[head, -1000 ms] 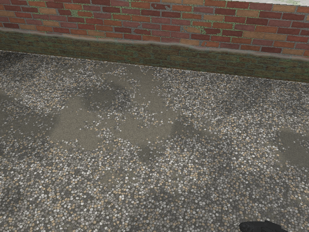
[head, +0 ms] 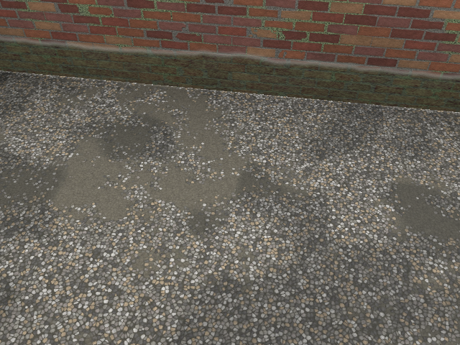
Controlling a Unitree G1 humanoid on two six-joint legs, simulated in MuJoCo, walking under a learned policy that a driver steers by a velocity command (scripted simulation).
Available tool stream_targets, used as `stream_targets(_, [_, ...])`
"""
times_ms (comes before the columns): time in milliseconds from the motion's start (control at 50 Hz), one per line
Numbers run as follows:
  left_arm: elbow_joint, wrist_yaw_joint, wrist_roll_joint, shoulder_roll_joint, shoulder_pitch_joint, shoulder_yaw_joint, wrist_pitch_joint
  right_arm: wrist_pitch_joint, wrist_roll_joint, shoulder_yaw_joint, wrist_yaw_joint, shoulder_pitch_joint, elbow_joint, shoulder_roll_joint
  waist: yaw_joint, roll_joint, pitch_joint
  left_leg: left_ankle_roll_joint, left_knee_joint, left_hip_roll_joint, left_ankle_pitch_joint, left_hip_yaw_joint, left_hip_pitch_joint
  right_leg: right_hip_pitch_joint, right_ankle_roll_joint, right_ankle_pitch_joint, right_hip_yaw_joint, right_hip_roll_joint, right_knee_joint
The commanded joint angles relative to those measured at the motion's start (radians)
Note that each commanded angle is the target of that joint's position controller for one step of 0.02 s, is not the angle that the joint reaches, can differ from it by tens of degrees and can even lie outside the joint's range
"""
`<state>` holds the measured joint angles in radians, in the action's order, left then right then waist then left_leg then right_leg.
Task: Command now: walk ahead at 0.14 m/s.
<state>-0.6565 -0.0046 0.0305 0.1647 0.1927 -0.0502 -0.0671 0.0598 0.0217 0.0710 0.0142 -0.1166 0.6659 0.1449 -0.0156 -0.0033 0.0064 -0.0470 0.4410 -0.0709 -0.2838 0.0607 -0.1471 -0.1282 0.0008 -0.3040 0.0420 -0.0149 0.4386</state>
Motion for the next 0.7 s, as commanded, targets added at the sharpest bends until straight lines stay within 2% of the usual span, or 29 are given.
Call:
stream_targets(20, [0.064,-0.003,-0.004,0.083,-0.039,0.027,0.010,-0.019,-0.006,-0.024,-0.003,0.044,-0.052,0.077,0.001,0.009,0.089,-0.022,-0.102,0.135,0.456,0.110,0.009,0.112,-0.013,0.378,-0.097,-0.083,-0.067])
stream_targets(180, [0.042,-0.005,-0.013,0.088,-0.043,0.035,-0.001,-0.024,-0.015,-0.032,-0.003,0.020,-0.019,0.086,0.006,0.004,0.089,-0.024,-0.146,0.148,0.475,0.102,0.030,0.133,-0.016,0.393,-0.100,-0.091,-0.109])
stream_targets(700, [0.032,-0.003,-0.015,0.106,-0.031,0.037,0.001,-0.019,-0.013,-0.047,-0.003,-0.007,0.006,0.098,0.004,0.007,0.054,-0.025,-0.184,0.159,0.371,0.100,0.023,0.078,-0.024,0.305,-0.114,-0.093,-0.164])
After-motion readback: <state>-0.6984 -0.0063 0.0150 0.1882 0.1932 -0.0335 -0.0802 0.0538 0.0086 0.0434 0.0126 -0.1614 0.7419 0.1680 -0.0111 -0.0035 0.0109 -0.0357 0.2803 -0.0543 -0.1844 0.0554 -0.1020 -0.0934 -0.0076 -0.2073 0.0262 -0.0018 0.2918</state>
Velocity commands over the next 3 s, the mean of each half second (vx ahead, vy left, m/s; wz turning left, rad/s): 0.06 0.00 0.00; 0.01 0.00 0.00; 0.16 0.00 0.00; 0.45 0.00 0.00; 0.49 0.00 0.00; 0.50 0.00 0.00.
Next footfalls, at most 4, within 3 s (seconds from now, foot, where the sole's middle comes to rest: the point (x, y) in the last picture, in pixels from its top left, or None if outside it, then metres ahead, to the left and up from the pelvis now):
none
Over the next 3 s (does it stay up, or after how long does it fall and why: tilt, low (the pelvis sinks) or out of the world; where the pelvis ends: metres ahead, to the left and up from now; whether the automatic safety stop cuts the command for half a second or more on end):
stays up -0.01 0.01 -0.02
